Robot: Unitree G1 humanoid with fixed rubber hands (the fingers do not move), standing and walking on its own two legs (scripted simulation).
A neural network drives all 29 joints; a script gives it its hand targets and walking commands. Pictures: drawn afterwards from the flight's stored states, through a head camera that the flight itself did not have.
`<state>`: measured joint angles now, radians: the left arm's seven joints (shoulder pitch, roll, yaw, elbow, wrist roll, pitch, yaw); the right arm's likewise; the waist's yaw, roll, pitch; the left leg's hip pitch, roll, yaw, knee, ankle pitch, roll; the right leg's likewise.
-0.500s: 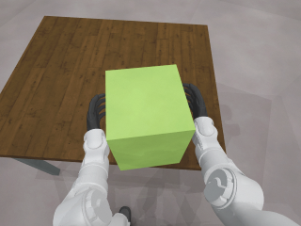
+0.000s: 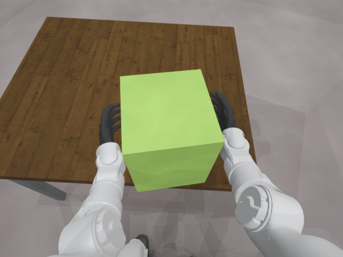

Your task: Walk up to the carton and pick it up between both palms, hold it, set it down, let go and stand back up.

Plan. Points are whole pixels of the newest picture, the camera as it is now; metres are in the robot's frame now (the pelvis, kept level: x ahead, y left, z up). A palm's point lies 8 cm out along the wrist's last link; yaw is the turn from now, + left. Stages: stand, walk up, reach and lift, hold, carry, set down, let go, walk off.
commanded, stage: set down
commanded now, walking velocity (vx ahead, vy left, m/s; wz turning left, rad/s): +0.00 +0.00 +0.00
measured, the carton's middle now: (166, 135) +0.41 +0.07 -0.04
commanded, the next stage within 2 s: none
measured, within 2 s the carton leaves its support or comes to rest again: neither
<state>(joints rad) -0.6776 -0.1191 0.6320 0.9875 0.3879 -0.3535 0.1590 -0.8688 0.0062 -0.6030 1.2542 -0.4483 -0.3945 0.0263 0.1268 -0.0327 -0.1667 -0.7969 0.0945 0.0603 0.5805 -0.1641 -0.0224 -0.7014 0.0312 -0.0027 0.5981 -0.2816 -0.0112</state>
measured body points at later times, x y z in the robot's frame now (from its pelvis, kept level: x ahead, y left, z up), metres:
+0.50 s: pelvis -0.01 +0.01 -0.02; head +0.10 +0.00 +0.42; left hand +0.38 +0.22 -0.02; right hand +0.47 -0.07 -0.01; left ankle +0.05 +0.14 -0.72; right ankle -0.02 -0.11 -0.72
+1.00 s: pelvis -0.01 +0.00 -0.01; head +0.11 -0.01 +0.42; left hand +0.39 +0.27 +0.03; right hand +0.50 -0.13 +0.03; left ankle +0.04 +0.14 -0.72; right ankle -0.02 -0.11 -0.72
